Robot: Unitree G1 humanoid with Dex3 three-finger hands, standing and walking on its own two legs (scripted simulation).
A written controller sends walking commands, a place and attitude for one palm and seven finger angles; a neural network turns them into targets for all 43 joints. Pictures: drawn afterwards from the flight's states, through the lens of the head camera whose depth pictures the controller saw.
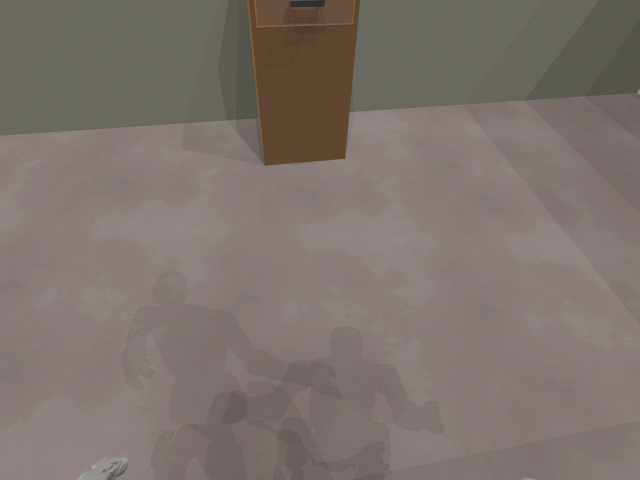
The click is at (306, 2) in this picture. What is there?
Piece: drawer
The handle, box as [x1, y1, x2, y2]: [290, 0, 324, 6]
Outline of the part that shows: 290,0 291,6 324,5 324,0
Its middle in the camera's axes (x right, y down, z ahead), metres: -0.05 -0.88 +1.43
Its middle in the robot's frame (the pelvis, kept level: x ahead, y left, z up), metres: +1.66 +0.13 -0.01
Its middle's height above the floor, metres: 0.76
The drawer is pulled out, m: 0.00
